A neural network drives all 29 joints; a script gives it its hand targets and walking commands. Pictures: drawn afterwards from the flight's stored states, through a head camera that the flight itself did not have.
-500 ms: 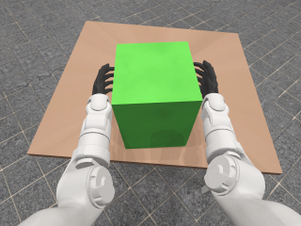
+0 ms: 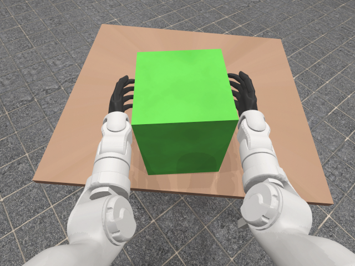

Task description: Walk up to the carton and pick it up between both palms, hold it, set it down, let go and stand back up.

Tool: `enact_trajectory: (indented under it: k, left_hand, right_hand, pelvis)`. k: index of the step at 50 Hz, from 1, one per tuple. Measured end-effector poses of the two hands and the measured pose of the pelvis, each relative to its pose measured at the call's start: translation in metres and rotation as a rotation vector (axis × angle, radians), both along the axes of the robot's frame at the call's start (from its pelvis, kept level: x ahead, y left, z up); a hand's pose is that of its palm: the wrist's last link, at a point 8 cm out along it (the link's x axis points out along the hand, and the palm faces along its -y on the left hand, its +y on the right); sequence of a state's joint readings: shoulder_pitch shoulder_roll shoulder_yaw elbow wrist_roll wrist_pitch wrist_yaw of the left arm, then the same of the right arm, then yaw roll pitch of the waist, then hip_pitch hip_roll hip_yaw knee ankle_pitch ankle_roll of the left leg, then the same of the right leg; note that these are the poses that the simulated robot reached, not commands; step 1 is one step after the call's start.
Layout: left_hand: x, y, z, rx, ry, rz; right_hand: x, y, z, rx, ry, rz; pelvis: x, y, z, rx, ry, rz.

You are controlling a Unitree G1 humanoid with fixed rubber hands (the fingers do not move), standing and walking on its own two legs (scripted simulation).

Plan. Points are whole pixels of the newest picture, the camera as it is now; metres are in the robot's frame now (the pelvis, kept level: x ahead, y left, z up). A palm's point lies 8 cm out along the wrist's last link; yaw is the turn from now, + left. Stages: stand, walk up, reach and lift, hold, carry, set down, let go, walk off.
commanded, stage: set down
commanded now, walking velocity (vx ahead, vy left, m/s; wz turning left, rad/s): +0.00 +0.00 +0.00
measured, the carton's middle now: (181, 117) +0.46 +0.01 +0.01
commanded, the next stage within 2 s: none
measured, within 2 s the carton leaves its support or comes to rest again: neither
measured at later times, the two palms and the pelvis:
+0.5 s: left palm (118, 111) +0.42 +0.16 +0.07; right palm (246, 107) +0.44 -0.13 +0.09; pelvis +0.00 +0.00 +0.00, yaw +0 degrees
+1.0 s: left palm (120, 113) +0.43 +0.15 +0.06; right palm (247, 105) +0.45 -0.14 +0.09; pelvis +0.00 +0.00 +0.00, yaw +0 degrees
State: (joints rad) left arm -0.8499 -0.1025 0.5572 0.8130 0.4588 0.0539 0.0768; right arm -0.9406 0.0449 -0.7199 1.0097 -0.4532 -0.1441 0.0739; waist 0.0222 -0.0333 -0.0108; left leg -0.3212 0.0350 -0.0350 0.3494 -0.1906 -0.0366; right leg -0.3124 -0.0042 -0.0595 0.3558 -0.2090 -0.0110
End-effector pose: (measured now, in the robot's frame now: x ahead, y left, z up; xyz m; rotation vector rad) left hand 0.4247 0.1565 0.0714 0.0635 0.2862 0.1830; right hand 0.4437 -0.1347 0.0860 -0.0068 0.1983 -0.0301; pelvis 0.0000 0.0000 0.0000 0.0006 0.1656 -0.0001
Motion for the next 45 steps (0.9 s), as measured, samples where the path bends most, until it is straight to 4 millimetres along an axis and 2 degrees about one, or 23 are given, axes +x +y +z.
enact_trajectory:
  k: [38, 45]
  left_hand:
    - [-0.0014, 0.0009, -0.0018, -0.017, -0.003, 0.007]
    - [-0.0018, 0.0013, -0.0083, -0.104, 0.008, 0.071]
  right_hand:
    - [-0.0003, 0.0003, 0.0, -0.004, -0.001, 0.008]
    - [0.0033, -0.0011, 0.003, -0.079, 0.015, 0.04]
  pelvis:
    - [-0.0004, -0.0003, 0.0, 0.0, 0.0, 0.0]
    - [-0.0012, -0.0009, 0.0001, 0.001, 0.003, 0.0]
